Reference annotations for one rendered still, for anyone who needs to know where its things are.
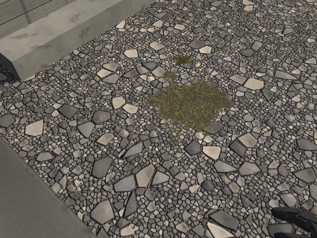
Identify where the robot right hand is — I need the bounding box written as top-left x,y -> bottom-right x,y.
271,206 -> 317,238

